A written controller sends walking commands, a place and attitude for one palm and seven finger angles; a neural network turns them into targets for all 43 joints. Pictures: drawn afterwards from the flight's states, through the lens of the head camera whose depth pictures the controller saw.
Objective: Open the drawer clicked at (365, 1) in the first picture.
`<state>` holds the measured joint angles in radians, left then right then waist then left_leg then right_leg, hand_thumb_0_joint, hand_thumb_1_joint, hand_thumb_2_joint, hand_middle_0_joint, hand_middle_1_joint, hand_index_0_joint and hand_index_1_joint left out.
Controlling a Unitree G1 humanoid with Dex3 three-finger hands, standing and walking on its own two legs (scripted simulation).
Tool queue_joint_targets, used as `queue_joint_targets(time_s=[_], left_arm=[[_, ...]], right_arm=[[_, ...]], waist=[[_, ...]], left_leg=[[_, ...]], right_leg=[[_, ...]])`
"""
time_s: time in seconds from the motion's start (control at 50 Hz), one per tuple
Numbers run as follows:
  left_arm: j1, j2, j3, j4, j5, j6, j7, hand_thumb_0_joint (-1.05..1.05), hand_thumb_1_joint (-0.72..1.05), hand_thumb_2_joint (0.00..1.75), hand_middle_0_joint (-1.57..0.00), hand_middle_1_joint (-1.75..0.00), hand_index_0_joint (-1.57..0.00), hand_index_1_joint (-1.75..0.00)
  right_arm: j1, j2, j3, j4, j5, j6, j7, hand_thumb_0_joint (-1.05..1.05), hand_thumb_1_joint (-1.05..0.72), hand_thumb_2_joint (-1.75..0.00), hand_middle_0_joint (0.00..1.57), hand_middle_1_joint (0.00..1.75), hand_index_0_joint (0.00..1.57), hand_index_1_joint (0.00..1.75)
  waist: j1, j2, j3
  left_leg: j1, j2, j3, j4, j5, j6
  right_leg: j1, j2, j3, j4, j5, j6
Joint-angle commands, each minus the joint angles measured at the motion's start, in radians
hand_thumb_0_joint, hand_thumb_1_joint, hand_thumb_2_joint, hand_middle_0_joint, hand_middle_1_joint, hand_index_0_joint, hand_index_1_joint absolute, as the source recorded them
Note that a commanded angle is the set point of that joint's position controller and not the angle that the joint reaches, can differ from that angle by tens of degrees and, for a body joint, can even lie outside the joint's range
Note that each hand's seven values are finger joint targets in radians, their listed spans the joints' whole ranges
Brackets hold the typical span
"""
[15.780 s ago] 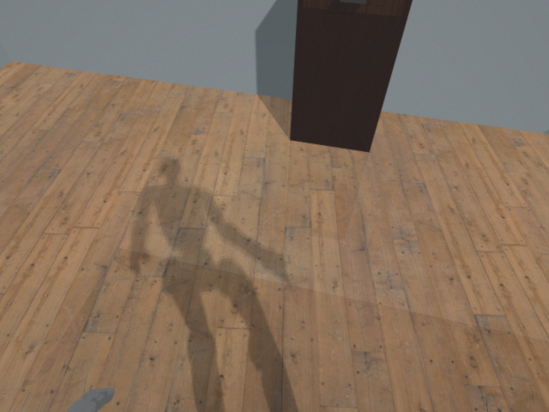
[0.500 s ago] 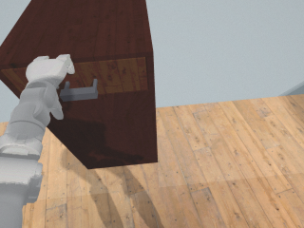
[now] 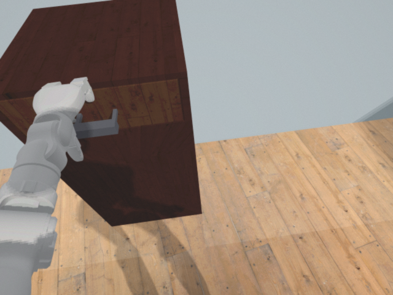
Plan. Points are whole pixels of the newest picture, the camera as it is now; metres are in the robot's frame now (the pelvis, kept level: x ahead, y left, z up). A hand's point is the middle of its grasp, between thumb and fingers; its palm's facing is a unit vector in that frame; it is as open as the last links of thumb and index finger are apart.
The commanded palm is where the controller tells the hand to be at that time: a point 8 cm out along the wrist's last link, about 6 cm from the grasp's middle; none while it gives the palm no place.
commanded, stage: move the hooked fingers above the handle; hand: left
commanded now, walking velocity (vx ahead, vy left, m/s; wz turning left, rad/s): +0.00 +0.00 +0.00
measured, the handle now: (96, 122) +0.51 +0.26 +0.04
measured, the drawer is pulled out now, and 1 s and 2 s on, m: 0.00 0.00 0.00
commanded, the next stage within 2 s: lower the fingers behind the handle in 1.28 s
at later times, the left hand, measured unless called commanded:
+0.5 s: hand (78, 114) +0.47 +0.26 +0.11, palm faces -0.02 +0.01 -1.00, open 13.6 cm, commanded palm +0.44 +0.26 +0.16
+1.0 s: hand (80, 117) +0.47 +0.26 +0.10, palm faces -0.05 +0.00 -1.00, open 13.7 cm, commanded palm +0.45 +0.26 +0.16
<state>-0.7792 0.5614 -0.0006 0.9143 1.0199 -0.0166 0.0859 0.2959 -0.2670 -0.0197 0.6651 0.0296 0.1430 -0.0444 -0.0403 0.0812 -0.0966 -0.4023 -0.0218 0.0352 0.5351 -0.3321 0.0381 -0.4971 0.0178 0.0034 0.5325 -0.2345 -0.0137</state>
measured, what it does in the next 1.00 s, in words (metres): stands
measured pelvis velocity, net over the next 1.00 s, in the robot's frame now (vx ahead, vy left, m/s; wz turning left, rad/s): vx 0.00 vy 0.00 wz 0.02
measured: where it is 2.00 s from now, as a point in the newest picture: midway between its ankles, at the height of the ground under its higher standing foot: outside the picture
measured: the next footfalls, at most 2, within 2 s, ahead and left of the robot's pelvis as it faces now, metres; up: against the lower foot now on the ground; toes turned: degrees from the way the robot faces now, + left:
none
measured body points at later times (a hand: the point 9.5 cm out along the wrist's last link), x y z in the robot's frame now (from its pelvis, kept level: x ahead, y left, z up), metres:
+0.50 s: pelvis +0.00 +0.01 +0.00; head +0.06 -0.02 +0.44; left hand +0.46 +0.26 +0.17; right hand +0.06 -0.27 -0.14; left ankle -0.05 +0.10 -0.73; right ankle +0.01 -0.11 -0.73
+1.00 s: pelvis +0.00 +0.00 +0.00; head +0.06 -0.01 +0.44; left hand +0.46 +0.26 +0.16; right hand +0.07 -0.27 -0.14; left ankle -0.05 +0.10 -0.73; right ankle +0.01 -0.11 -0.73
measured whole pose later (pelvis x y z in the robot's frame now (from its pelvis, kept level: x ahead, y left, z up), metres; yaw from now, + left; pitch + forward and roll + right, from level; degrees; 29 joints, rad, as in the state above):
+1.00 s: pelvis +0.00 +0.00 +0.00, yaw +1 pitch +13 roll -1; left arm -0.86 0.54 -0.07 0.96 1.02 -0.01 0.09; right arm 0.31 -0.28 -0.04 0.68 0.03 0.11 -0.05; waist -0.05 0.06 -0.10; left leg -0.44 -0.03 0.01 0.57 -0.34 0.04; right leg -0.52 0.01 -0.02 0.55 -0.25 -0.01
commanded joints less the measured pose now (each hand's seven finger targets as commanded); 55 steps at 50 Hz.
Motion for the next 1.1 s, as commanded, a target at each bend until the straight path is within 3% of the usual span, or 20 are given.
queue_joint_targets(time_s=[0.0,0.06,0.12,0.14,0.24,0.3,0.36,0.38,0.4,0.44,0.56,0.66,0.7,0.78,0.82,0.9,0.94,1.0,1.04,1.08], left_arm=[[-0.401,0.288,0.049,-0.212,-0.001,-0.06,-0.001,0.0,-0.5,0.3,-0.3,-1.2,-0.3,-1.2],[-0.48,0.307,0.065,-0.299,-0.002,-0.13,0.013,0.0,-0.5,0.3,-0.3,-1.2,-0.3,-1.2],[-0.578,0.252,0.019,-0.355,-0.01,-0.169,0.048,0.0,-0.5,0.3,-0.3,-1.2,-0.3,-1.2],[-0.567,0.294,0.059,-0.324,-0.006,-0.166,0.065,0.0,-0.5,0.3,-0.3,-1.2,-0.3,-1.2],[-0.612,0.273,0.04,-0.189,0.0,-0.096,0.128,0.0,-0.5,0.3,-0.3,-1.2,-0.3,-1.2],[-0.607,0.314,0.067,-0.132,0.014,-0.038,0.13,0.0,-0.5,0.3,-0.3,-1.2,-0.3,-1.2],[-0.531,0.237,0.014,-0.117,0.017,0.002,0.092,0.0,-0.5,0.3,-0.3,-1.2,-0.3,-1.2],[-0.507,0.212,-0.005,-0.102,0.012,0.013,0.076,0.0,-0.5,0.3,-0.3,-1.2,-0.3,-1.2],[-0.472,0.246,0.031,-0.065,0.007,0.015,0.063,0.0,-0.5,0.3,-0.3,-1.2,-0.3,-1.2],[-0.479,0.191,-0.026,-0.058,0.003,0.018,0.042,0.0,-0.5,0.3,-0.3,-1.2,-0.3,-1.2],[-0.495,0.252,0.039,-0.224,0.004,-0.07,0.036,0.0,-0.5,0.3,-0.3,-1.2,-0.3,-1.2],[-0.544,0.345,0.125,-0.238,0.026,-0.092,0.121,0.0,-0.5,0.3,-0.3,-1.2,-0.3,-1.2],[-0.57,0.405,0.17,-0.241,0.04,-0.078,0.155,0.0,-0.5,0.3,-0.3,-1.2,-0.3,-1.2],[-0.56,0.302,0.071,-0.164,0.044,-0.012,0.154,0.0,-0.5,0.3,-0.3,-1.2,-0.3,-1.2],[-0.537,0.215,0.001,-0.143,0.02,0.01,0.111,0.0,-0.5,0.3,-0.3,-1.2,-0.3,-1.2],[-0.505,0.243,0.02,-0.112,-0.007,0.009,0.049,0.0,-0.5,0.3,-0.3,-1.2,-0.3,-1.2],[-0.509,0.197,-0.019,-0.132,-0.006,-0.009,0.032,0.0,-0.5,0.3,-0.3,-1.2,-0.3,-1.2],[-0.528,0.274,0.036,-0.185,0.009,-0.051,0.031,0.0,-0.5,0.3,-0.3,-1.2,-0.3,-1.2],[-0.525,0.266,0.036,-0.204,0.017,-0.069,0.047,0.0,-0.5,0.3,-0.3,-1.2,-0.3,-1.2],[-0.509,0.313,0.09,-0.238,0.024,-0.082,0.072,0.0,-0.5,0.3,-0.3,-1.2,-0.3,-1.2]], right_arm=[[0.022,-0.159,-0.059,-0.118,0.004,-0.039,-0.031,0.0,-0.9,-0.9,0.2,0.3,0.2,0.3],[0.042,-0.147,-0.07,-0.103,-0.002,-0.052,-0.036,0.0,-0.9,-0.9,0.2,0.3,0.2,0.3],[0.062,-0.135,-0.078,-0.082,-0.009,-0.068,-0.029,0.0,-0.9,-0.9,0.2,0.3,0.2,0.3],[0.071,-0.14,-0.08,-0.069,-0.009,-0.069,-0.029,0.0,-0.9,-0.9,0.2,0.3,0.2,0.3],[0.084,-0.145,-0.07,-0.038,-0.01,-0.078,-0.013,0.0,-0.9,-0.9,0.2,0.3,0.2,0.3],[0.086,-0.155,-0.065,-0.042,-0.013,-0.072,-0.008,0.0,-0.9,-0.9,0.2,0.3,0.2,0.3],[0.084,-0.151,-0.069,-0.061,-0.011,-0.062,0.003,0.0,-0.9,-0.9,0.2,0.3,0.2,0.3],[0.079,-0.153,-0.068,-0.066,-0.01,-0.058,0.003,0.0,-0.9,-0.9,0.2,0.3,0.2,0.3],[0.084,-0.161,-0.066,-0.066,-0.007,-0.051,0.0,0.0,-0.9,-0.9,0.2,0.3,0.2,0.3],[0.071,-0.162,-0.059,-0.074,0.002,-0.045,-0.004,0.0,-0.9,-0.9,0.2,0.3,0.2,0.3],[0.069,-0.147,-0.066,-0.097,-0.007,-0.048,-0.016,0.0,-0.9,-0.9,0.2,0.3,0.2,0.3],[0.07,-0.137,-0.062,-0.083,-0.012,-0.062,-0.015,0.0,-0.9,-0.9,0.2,0.3,0.2,0.3],[0.069,-0.14,-0.064,-0.076,-0.016,-0.068,-0.014,0.0,-0.9,-0.9,0.2,0.3,0.2,0.3],[0.08,-0.141,-0.069,-0.059,-0.011,-0.076,-0.004,0.0,-0.9,-0.9,0.2,0.3,0.2,0.3],[0.094,-0.147,-0.075,-0.057,-0.008,-0.074,0.0,0.0,-0.9,-0.9,0.2,0.3,0.2,0.3],[0.08,-0.161,-0.066,-0.068,-0.001,-0.055,-0.013,0.0,-0.9,-0.9,0.2,0.3,0.2,0.3],[0.073,-0.155,-0.064,-0.073,0.003,-0.057,-0.014,0.0,-0.9,-0.9,0.2,0.3,0.2,0.3],[0.069,-0.157,-0.062,-0.082,-0.004,-0.056,-0.023,0.0,-0.9,-0.9,0.2,0.3,0.2,0.3],[0.069,-0.145,-0.061,-0.09,-0.006,-0.058,-0.02,0.0,-0.9,-0.9,0.2,0.3,0.2,0.3],[0.069,-0.141,-0.066,-0.092,-0.011,-0.062,-0.017,0.0,-0.9,-0.9,0.2,0.3,0.2,0.3]], waist=[[-0.005,-0.143,-0.297],[-0.011,-0.046,-0.349],[-0.038,0.025,-0.371],[-0.036,0.02,-0.364],[-0.048,0.006,-0.34],[-0.027,-0.008,-0.414],[-0.006,0.0,-0.458],[-0.016,-0.04,-0.421],[-0.014,-0.105,-0.395],[-0.028,-0.143,-0.307],[0.0,-0.072,-0.382],[0.006,-0.028,-0.364],[0.013,-0.016,-0.406],[-0.012,0.018,-0.419],[-0.031,-0.014,-0.439],[-0.033,-0.126,-0.363],[-0.031,-0.103,-0.318],[-0.018,-0.071,-0.355],[-0.01,-0.037,-0.364],[0.012,0.006,-0.409]], left_leg=[[0.016,-0.003,-0.004,-0.037,0.343,0.021],[0.07,-0.007,-0.015,-0.013,0.353,0.019],[0.124,-0.009,-0.032,0.013,0.376,0.012],[0.119,-0.009,-0.036,0.017,0.375,0.007],[0.07,-0.011,-0.044,0.017,0.36,-0.004],[0.054,-0.011,-0.037,0.017,0.418,-0.008],[0.105,0.007,-0.034,0.028,0.544,-0.011],[0.091,0.007,-0.029,0.025,0.519,-0.006],[0.051,0.006,-0.028,0.016,0.485,-0.001],[0.019,0.005,-0.03,-0.006,0.394,0.005],[0.073,0.004,-0.032,0.001,0.429,0.01],[0.039,0.0,-0.037,0.0,0.408,0.001],[0.034,-0.003,-0.032,0.003,0.419,-0.001],[0.077,0.004,-0.027,0.01,0.462,-0.009],[0.119,0.01,-0.028,0.02,0.509,-0.003],[0.053,0.001,-0.023,-0.004,0.406,0.01],[0.051,0.001,-0.027,-0.008,0.391,0.012],[0.053,-0.001,-0.028,0.0,0.41,0.012],[0.055,-0.002,-0.031,0.007,0.436,0.008],[0.077,0.001,-0.03,0.018,0.493,0.001]], right_leg=[[0.312,-0.005,-0.002,-0.025,0.292,-0.011],[0.264,0.0,0.005,-0.014,0.265,-0.017],[0.193,0.005,0.001,-0.007,0.236,-0.022],[0.18,0.008,-0.004,-0.002,0.227,-0.025],[0.144,0.011,-0.02,0.011,0.201,-0.028],[0.214,0.008,-0.021,0.027,0.262,-0.028],[0.224,0.01,-0.027,0.039,0.325,-0.026],[0.224,0.011,-0.027,0.029,0.325,-0.021],[0.254,0.01,-0.028,0.02,0.324,-0.021],[0.219,0.008,-0.03,0.005,0.271,-0.018],[0.247,0.007,-0.012,0.013,0.281,-0.024],[0.228,0.012,-0.016,0.025,0.25,-0.028],[0.26,0.012,-0.012,0.029,0.263,-0.029],[0.22,0.013,-0.022,0.031,0.281,-0.026],[0.217,0.012,-0.022,0.021,0.306,-0.019],[0.256,0.007,-0.019,-0.004,0.296,-0.015],[0.226,0.007,-0.019,-0.005,0.279,-0.018],[0.251,0.005,-0.008,0.003,0.289,-0.023],[0.241,0.007,-0.011,0.02,0.297,-0.025],[0.247,0.009,-0.011,0.035,0.316,-0.028]])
